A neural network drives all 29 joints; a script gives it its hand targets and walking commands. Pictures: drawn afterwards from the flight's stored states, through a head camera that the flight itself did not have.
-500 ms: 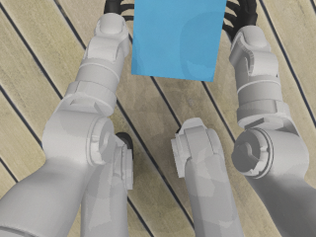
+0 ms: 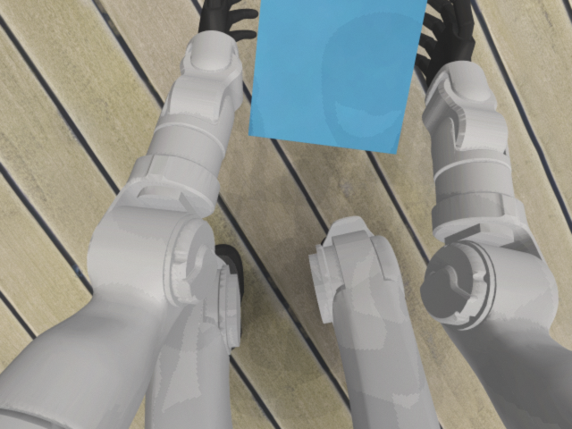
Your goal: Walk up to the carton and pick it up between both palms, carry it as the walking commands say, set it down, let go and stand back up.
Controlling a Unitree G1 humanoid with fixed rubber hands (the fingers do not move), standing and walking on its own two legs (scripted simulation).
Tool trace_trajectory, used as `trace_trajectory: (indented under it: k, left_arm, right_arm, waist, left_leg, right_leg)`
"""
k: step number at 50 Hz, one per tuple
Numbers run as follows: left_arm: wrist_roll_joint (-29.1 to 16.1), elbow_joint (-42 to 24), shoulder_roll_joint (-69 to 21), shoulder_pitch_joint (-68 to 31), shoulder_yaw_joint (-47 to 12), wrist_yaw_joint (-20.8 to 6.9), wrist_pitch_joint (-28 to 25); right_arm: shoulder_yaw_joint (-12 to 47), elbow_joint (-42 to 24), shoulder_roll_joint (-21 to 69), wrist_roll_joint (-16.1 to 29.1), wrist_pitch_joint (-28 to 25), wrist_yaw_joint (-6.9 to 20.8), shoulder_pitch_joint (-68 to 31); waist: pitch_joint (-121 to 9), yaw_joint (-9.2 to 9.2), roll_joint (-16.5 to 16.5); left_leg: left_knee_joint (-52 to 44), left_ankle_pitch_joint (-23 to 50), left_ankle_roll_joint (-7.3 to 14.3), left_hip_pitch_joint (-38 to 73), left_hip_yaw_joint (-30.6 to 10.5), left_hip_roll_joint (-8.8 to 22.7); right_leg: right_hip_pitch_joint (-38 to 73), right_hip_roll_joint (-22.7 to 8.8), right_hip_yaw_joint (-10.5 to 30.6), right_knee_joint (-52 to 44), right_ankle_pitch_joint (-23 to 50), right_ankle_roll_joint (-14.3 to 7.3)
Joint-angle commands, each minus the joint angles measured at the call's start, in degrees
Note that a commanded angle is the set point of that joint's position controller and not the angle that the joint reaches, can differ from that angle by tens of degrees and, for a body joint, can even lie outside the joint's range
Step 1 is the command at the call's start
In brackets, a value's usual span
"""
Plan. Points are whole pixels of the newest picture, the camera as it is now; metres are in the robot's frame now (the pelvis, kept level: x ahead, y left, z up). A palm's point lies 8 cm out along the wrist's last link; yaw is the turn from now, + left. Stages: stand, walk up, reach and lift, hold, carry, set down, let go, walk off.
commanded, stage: set down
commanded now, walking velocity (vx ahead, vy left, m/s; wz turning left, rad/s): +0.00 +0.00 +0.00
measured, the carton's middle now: (321, 78) +0.50 -0.10 -0.25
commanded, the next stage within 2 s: none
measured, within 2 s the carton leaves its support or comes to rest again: rests again in 0.88 s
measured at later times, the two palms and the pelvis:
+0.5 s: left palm (223, 34) +0.55 +0.02 -0.16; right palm (448, 63) +0.49 -0.23 -0.15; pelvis +0.01 +0.00 +0.00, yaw +0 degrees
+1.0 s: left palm (201, 52) +0.54 +0.05 -0.18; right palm (450, 78) +0.47 -0.24 -0.17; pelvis +0.00 +0.00 +0.00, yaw -1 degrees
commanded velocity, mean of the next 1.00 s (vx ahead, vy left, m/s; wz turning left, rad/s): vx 0.00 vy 0.00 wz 0.00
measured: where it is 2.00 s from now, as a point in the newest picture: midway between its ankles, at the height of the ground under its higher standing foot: (287, 308)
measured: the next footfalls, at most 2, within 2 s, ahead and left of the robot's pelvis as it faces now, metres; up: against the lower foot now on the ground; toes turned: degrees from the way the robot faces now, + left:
none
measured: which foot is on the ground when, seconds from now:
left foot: down 0.00-1.00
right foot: down 0.00-1.00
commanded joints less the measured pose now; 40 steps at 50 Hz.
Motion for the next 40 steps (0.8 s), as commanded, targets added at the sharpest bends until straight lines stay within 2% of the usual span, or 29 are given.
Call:
trace_trajectory:
  k: [1,2,3,4,5,6,7,8,12,13,16,17,18,19,20,22,23,24,25,26,27,28,30,33,34,36,37,38,40]
  left_arm:
    - [-1.78,-0.77,-47.90,-23.36,-12.33,-12.53,-1.64]
    - [-1.82,-1.93,-47.69,-25.11,-11.94,-12.47,-1.80]
    - [-2.39,-0.88,-46.62,-25.04,-12.71,-12.40,-1.74]
    - [-1.63,-1.30,-47.14,-23.87,-13.08,-12.29,-1.79]
    - [-1.80,-0.93,-47.32,-23.90,-12.50,-12.51,-1.79]
    - [-1.77,-1.17,-46.92,-23.88,-13.17,-12.26,-2.04]
    - [-1.77,0.52,-48.03,-21.19,-12.31,-12.56,-1.68]
    - [-1.74,-2.30,-46.53,-22.79,-12.15,-12.45,-2.57]
    - [-0.87,-0.38,-45.12,-22.18,-11.95,-12.24,-2.63]
    - [-0.26,-1.52,-45.92,-20.91,-11.46,-12.19,-2.71]
    - [-0.86,-0.24,-44.32,-22.52,-12.40,-12.08,-2.51]
    - [-0.69,-0.75,-44.60,-21.88,-12.74,-11.80,-2.85]
    - [-0.77,-0.31,-44.09,-21.86,-12.30,-11.98,-2.74]
    - [-0.15,0.74,-44.74,-19.63,-12.28,-11.79,-2.67]
    - [0.14,-0.11,-43.25,-20.45,-10.81,-11.92,-3.37]
    - [-1.04,0.53,-42.80,-20.04,-12.51,-11.77,-2.83]
    - [-0.49,-0.34,-43.22,-20.38,-11.52,-11.73,-3.30]
    - [-0.55,-0.71,-43.14,-22.08,-12.72,-11.68,-3.43]
    - [0.60,-0.21,-42.18,-19.12,-11.63,-11.58,-3.27]
    - [-0.77,-0.02,-41.49,-20.78,-12.70,-11.56,-3.27]
    - [-0.28,-0.46,-39.78,-19.53,-11.40,-11.12,-3.90]
    - [-0.34,-1.25,-40.20,-20.95,-11.49,-11.30,-3.88]
    - [0.04,1.20,-37.66,-19.35,-10.80,-10.74,-3.66]
    - [0.31,0.61,-33.10,-18.74,-10.47,-9.75,-3.78]
    - [0.74,-0.99,-29.56,-18.52,-10.17,-8.99,-4.59]
    - [-0.69,-0.36,-27.11,-18.77,-10.84,-8.68,-4.61]
    - [-0.98,-1.44,-26.05,-18.72,-11.48,-8.08,-4.90]
    - [0.18,0.94,-21.58,-17.50,-8.41,-7.54,-4.74]
    - [-0.46,-1.17,-14.67,-15.69,-7.91,-6.18,-5.19]
  right_arm:
    - [20.94,2.87,45.87,2.46,-0.45,14.82,-27.13]
    - [21.92,1.88,46.27,3.09,-0.65,14.91,-29.12]
    - [21.49,1.63,46.33,3.31,-0.86,14.82,-29.68]
    - [20.97,1.45,44.88,3.99,-1.03,14.90,-30.14]
    - [21.16,1.43,44.90,2.71,-1.30,15.08,-28.15]
    - [20.68,2.57,45.73,3.13,-0.97,15.23,-28.39]
    - [20.18,2.31,44.07,2.64,-1.19,15.28,-27.54]
    - [21.52,2.48,44.70,2.93,-1.27,14.88,-27.61]
    - [20.65,2.10,43.45,3.37,-1.87,14.49,-26.69]
    - [21.15,3.63,44.75,2.94,-1.31,14.59,-25.60]
    - [20.18,2.99,43.06,2.87,-1.84,14.13,-26.28]
    - [20.79,3.55,43.74,3.19,-2.17,14.13,-25.59]
    - [21.05,3.60,42.30,3.30,-2.52,13.84,-25.29]
    - [21.31,1.82,43.22,4.49,-2.58,13.95,-27.77]
    - [21.42,2.59,43.83,3.79,-2.47,14.07,-26.77]
    - [20.81,2.39,42.04,3.92,-2.51,13.84,-25.94]
    - [20.68,3.84,41.43,2.81,-2.65,13.31,-25.01]
    - [20.40,3.15,42.49,3.26,-2.84,13.33,-24.72]
    - [21.04,2.49,40.62,3.57,-3.07,13.32,-26.35]
    - [20.00,3.87,40.97,3.12,-2.88,13.33,-24.52]
    - [20.47,4.31,40.61,3.88,-3.02,13.12,-24.67]
    - [20.59,2.39,40.57,3.68,-3.38,13.16,-25.49]
    - [19.80,2.52,36.07,3.66,-3.97,12.13,-26.30]
    - [17.61,3.64,32.12,2.99,-4.63,11.02,-23.23]
    - [17.25,4.58,30.58,3.94,-5.02,10.51,-21.56]
    - [15.32,4.40,27.23,3.09,-5.44,9.72,-21.37]
    - [14.91,4.27,25.59,3.52,-6.08,9.23,-20.93]
    - [14.46,6.58,21.66,2.60,-6.27,8.40,-18.23]
    - [11.58,6.22,15.06,2.78,-7.14,6.08,-18.54]
  waist:
    - [-53.96,-4.11,-0.05]
    - [-54.54,-2.80,-0.70]
    - [-55.06,-3.54,0.01]
    - [-55.38,-2.06,3.46]
    - [-54.81,-3.79,-0.01]
    - [-54.04,-2.41,2.31]
    - [-55.23,-3.84,1.30]
    - [-53.62,-2.40,-0.57]
    - [-52.45,-1.93,2.79]
    - [-54.02,-0.38,-0.08]
    - [-52.62,-3.03,1.06]
    - [-53.13,-1.27,0.79]
    - [-52.94,-2.54,0.08]
    - [-54.95,-0.29,2.64]
    - [-52.22,-0.44,-0.02]
    - [-53.00,-2.65,1.15]
    - [-53.75,-2.27,-1.43]
    - [-53.99,-2.44,0.44]
    - [-53.35,-0.82,0.32]
    - [-54.67,-2.42,2.09]
    - [-53.57,-1.03,0.00]
    - [-52.66,-1.53,-0.04]
    - [-54.55,-0.09,1.73]
    - [-54.20,-1.97,-0.06]
    - [-55.40,0.17,2.29]
    - [-53.35,-2.46,1.12]
    - [-54.83,-1.89,3.85]
    - [-53.50,-1.61,0.80]
    - [-53.07,-0.96,0.69]
  left_leg:
    - [-7.06,9.11,2.25,27.32,4.39,-4.14]
    - [-6.69,8.99,2.07,25.78,5.18,-4.41]
    - [-7.18,8.57,2.41,26.39,4.20,-4.41]
    - [-7.09,9.55,2.23,27.77,4.78,-3.91]
    - [-6.90,10.57,2.18,26.57,3.81,-4.02]
    - [-7.81,10.93,2.25,27.98,3.71,-4.25]
    - [-7.63,11.66,2.22,29.96,3.86,-4.24]
    - [-6.49,11.08,2.34,25.25,4.22,-4.62]
    - [-6.75,10.71,2.00,26.75,4.62,-3.80]
    - [-6.58,11.62,1.97,27.37,4.92,-4.04]
    - [-6.37,10.55,2.06,26.97,4.38,-3.42]
    - [-6.43,10.20,1.95,27.07,4.40,-3.98]
    - [-5.88,10.84,1.77,26.15,4.48,-3.42]
    - [-6.13,12.18,1.96,28.36,4.99,-3.59]
    - [-6.51,12.40,2.42,26.46,5.25,-4.13]
    - [-6.15,10.58,1.79,27.02,4.62,-3.29]
    - [-5.69,11.30,1.43,26.53,5.33,-3.90]
    - [-5.46,11.49,1.68,27.40,4.69,-3.52]
    - [-5.89,11.56,1.45,24.83,5.49,-3.55]
    - [-5.75,11.09,1.67,27.80,4.77,-3.13]
    - [-5.76,10.00,1.98,26.44,5.07,-3.55]
    - [-4.92,11.97,2.04,25.49,5.38,-3.67]
    - [-5.38,11.21,1.58,26.57,5.06,-3.15]
    - [-5.99,11.08,1.94,28.95,3.66,-2.95]
    - [-5.38,11.77,0.83,30.49,5.93,-2.84]
    - [-6.00,11.81,1.28,31.52,4.28,-2.72]
    - [-6.29,10.32,0.93,31.12,4.31,-2.07]
    - [-5.08,10.62,0.90,30.07,4.89,-2.18]
    - [-6.31,9.13,1.14,29.70,4.46,-1.74]
  right_leg:
    - [23.60,1.94,-6.46,-10.63,16.85,-1.05]
    - [24.48,2.39,-5.84,-10.80,17.46,-1.26]
    - [24.54,2.16,-7.00,-9.42,17.84,-1.15]
    - [23.35,1.92,-6.23,-9.51,17.95,-1.48]
    - [22.17,2.19,-7.13,-9.41,18.40,-0.96]
    - [21.52,1.93,-6.69,-9.36,18.58,-1.28]
    - [21.96,2.07,-7.68,-9.75,18.18,-1.17]
    - [22.51,2.02,-6.01,-10.25,18.65,-1.09]
    - [20.43,2.36,-6.15,-9.68,18.06,-1.06]
    - [23.84,2.23,-5.84,-10.18,18.39,-0.95]
    - [22.08,2.26,-6.38,-9.76,18.01,-0.77]
    - [21.77,2.09,-6.42,-9.33,17.65,-0.92]
    - [22.27,2.03,-6.29,-9.62,18.13,-0.56]
    - [22.66,2.24,-6.31,-9.18,18.97,-0.96]
    - [22.98,2.89,-6.23,-10.07,19.95,-0.52]
    - [23.09,1.77,-6.50,-9.24,18.70,-0.41]
    - [25.10,2.14,-6.39,-9.73,19.15,-0.26]
    - [24.35,2.17,-6.28,-8.93,19.49,-0.68]
    - [25.32,2.14,-5.91,-9.58,20.01,-0.30]
    - [24.13,2.15,-6.28,-8.36,19.17,-0.80]
    - [24.71,2.02,-6.11,-8.84,18.71,-0.70]
    - [23.67,2.49,-5.46,-9.89,19.83,-0.69]
    - [25.15,2.09,-5.32,-8.78,19.37,-0.54]
    - [22.96,2.24,-7.23,-7.82,17.95,0.11]
    - [24.08,2.08,-6.40,-8.60,18.88,-0.14]
    - [23.25,2.04,-7.27,-8.37,18.08,-0.08]
    - [23.28,1.68,-6.83,-8.14,18.20,-0.48]
    - [23.71,1.64,-6.56,-8.82,17.82,-0.22]
    - [26.89,1.30,-6.36,-8.90,17.41,-0.09]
